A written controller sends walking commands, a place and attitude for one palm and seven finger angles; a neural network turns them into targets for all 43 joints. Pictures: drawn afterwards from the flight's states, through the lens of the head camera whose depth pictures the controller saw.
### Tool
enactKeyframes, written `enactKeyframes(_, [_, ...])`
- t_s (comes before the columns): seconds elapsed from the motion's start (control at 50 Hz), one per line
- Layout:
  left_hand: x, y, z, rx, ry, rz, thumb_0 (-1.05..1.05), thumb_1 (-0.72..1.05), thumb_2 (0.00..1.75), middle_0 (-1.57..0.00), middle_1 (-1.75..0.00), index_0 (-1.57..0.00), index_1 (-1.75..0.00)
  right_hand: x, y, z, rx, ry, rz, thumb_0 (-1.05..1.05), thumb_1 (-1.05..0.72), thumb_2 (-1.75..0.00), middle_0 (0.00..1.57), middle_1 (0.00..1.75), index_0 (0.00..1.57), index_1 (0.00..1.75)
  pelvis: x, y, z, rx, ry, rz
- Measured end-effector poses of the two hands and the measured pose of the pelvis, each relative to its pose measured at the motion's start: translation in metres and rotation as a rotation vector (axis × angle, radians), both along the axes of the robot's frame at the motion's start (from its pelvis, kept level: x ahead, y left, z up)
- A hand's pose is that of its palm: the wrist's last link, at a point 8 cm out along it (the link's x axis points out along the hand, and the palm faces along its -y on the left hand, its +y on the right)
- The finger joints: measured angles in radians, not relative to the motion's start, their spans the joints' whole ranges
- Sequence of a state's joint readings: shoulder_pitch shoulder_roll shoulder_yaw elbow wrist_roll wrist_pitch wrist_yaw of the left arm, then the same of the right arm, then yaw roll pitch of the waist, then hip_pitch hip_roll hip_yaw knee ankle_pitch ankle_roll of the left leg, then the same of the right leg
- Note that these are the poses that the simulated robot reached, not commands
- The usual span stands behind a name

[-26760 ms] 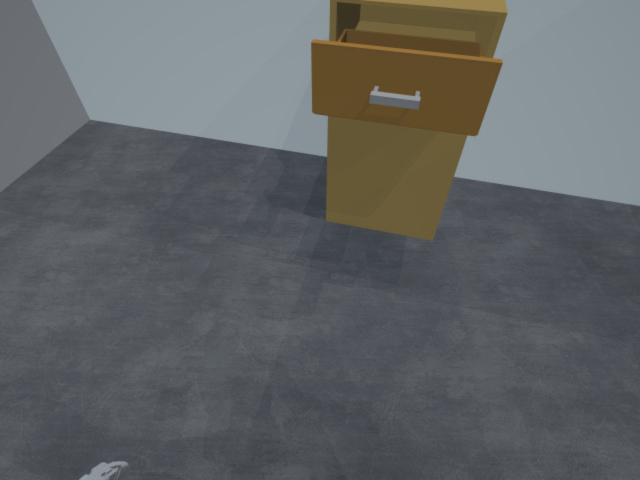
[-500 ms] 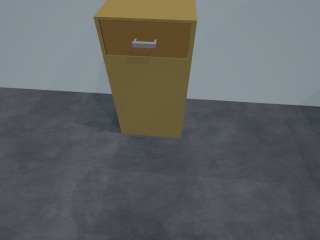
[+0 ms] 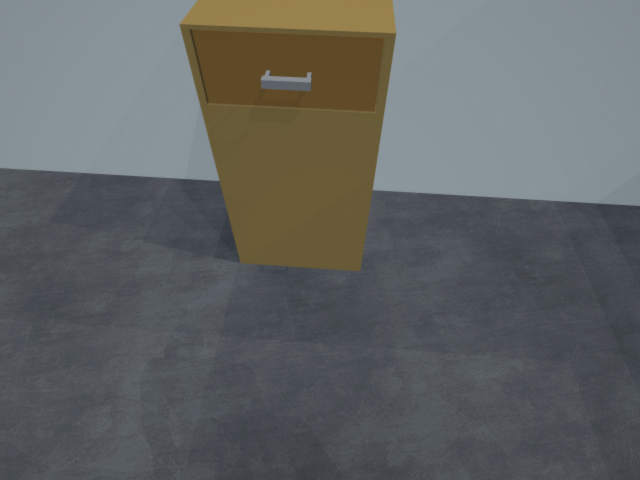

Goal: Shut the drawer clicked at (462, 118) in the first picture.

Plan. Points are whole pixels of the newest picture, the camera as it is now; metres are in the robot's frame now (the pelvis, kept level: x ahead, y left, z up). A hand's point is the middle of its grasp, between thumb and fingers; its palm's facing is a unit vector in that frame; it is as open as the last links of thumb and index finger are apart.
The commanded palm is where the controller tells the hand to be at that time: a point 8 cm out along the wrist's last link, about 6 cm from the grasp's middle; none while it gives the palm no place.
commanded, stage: look to check the result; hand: left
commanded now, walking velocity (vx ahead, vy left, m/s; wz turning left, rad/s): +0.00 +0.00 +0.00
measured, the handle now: (287, 79) +0.93 +0.12 +0.02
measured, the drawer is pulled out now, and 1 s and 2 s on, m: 0.00 0.00 0.00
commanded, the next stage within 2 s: stand and wait in 0.36 s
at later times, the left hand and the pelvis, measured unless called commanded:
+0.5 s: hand out of the picture +0.03 +0.18 -0.17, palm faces +0.01 -0.98 -0.21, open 7.4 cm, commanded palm none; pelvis +0.02 +0.00 +0.00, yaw +0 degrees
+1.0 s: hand out of the picture +0.04 +0.18 -0.17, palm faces +0.00 -0.98 -0.21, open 7.4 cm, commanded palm none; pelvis +0.02 +0.00 +0.00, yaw +0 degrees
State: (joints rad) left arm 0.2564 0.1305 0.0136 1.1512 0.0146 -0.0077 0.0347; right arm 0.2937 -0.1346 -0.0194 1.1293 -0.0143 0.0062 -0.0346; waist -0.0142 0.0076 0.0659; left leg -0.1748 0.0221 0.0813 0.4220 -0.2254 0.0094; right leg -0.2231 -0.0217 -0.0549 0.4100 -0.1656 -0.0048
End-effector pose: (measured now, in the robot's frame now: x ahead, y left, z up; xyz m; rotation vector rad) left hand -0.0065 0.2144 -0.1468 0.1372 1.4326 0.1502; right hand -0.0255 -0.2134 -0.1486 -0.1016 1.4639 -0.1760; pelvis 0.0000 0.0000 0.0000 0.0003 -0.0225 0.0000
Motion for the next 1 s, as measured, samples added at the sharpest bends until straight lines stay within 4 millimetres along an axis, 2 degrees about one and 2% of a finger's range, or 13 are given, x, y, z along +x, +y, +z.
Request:
enactKeyframes(0.28, [0.023, 0.009, 0.003, 0.019, -0.031, -0.017, 0.01, 0.91, 0.90, -0.20, -0.30, -0.20, -0.30, 0.020, 0.001, 0.000, 0.004, -0.024, 0.011, 0.00, -0.91, -0.90, 0.20, 0.30, 0.20, 0.30, 0.009, 0.001, 0.001, -0.002, 0.000, -0.002])
enactKeyframes(0.5, [0.037, 0.013, 0.005, 0.029, -0.047, -0.024, 0.01, 0.91, 0.90, -0.20, -0.30, -0.20, -0.30, 0.028, -0.002, 0.000, 0.002, -0.024, 0.015, 0.00, -0.91, -0.90, 0.20, 0.30, 0.20, 0.30, 0.015, 0.001, 0.002, 0.000, 0.002, -0.001])
enactKeyframes(1.0, [0.041, 0.013, 0.006, 0.031, -0.041, -0.024, 0.01, 0.91, 0.90, -0.20, -0.30, -0.20, -0.30, 0.039, -0.014, 0.003, -0.021, -0.029, 0.026, 0.00, -0.91, -0.90, 0.20, 0.30, 0.20, 0.30, 0.022, -0.002, 0.003, -0.002, 0.003, 0.000])
